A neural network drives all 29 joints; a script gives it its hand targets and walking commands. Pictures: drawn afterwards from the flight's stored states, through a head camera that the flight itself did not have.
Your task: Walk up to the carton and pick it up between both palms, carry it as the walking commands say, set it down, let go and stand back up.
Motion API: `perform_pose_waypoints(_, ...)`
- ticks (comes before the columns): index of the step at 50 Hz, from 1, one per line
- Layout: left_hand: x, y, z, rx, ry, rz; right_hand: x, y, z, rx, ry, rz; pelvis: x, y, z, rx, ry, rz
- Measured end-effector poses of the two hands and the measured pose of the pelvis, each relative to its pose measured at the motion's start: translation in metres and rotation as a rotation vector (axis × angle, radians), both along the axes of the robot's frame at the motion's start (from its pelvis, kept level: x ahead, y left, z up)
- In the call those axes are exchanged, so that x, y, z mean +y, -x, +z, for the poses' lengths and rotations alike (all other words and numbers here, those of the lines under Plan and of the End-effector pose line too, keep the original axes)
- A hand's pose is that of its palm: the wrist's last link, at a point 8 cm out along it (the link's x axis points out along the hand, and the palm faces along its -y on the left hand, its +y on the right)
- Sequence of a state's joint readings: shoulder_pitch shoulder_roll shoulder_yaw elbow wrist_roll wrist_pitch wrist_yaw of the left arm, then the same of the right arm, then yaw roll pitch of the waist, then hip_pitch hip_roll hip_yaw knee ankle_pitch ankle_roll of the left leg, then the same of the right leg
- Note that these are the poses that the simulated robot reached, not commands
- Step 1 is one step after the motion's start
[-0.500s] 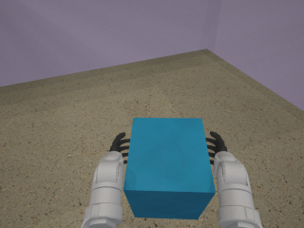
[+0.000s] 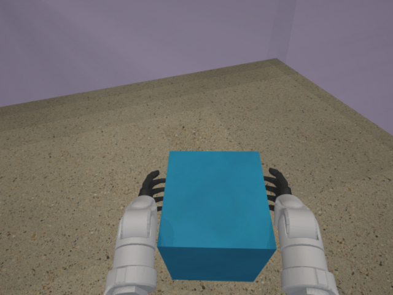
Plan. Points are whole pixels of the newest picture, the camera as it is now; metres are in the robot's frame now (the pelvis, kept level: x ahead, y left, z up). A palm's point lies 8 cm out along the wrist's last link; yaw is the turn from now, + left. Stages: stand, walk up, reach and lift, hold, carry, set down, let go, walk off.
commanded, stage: reach and lift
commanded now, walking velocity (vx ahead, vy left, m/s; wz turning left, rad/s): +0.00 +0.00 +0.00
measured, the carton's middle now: (213, 219) +0.30 +0.00 -0.02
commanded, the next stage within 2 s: hold in 0.46 s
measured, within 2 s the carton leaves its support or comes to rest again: neither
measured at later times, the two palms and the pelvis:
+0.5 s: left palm (145, 209) +0.28 +0.15 +0.05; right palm (283, 208) +0.29 -0.14 +0.05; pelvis +0.00 +0.00 +0.00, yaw +0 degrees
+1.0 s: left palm (145, 205) +0.29 +0.15 +0.06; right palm (284, 203) +0.29 -0.14 +0.06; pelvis +0.00 +0.00 -0.01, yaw +0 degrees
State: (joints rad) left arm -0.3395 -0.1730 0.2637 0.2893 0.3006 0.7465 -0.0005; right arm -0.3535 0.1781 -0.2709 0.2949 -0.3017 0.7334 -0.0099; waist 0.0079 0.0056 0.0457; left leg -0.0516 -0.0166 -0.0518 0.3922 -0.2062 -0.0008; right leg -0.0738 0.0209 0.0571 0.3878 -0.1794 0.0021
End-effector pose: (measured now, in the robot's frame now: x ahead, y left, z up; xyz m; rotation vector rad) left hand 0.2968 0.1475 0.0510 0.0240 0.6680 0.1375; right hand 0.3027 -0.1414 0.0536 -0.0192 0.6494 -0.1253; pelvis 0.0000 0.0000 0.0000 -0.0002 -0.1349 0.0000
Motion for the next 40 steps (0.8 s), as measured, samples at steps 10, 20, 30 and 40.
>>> perform_pose_waypoints(10,0.000,0.003,-0.001,0.004,-0.009,-0.005,0.000,0.002,-0.001,0.004,0.014,0.014,-0.001,-0.002,0.001,0.002,0.000,0.003)
perform_pose_waypoints(20,0.001,0.010,-0.002,0.008,-0.018,-0.014,0.001,0.009,-0.001,0.008,0.023,0.018,0.001,-0.001,0.001,-0.005,0.001,0.003)
perform_pose_waypoints(30,0.002,0.017,-0.002,0.010,-0.021,-0.022,0.002,0.018,-0.001,0.010,0.022,0.013,0.003,0.004,0.000,-0.018,0.001,0.003)
perform_pose_waypoints(40,0.002,0.019,-0.001,0.006,-0.014,-0.017,0.002,0.021,0.000,0.007,0.013,0.006,0.004,0.009,-0.002,-0.027,0.000,0.002)
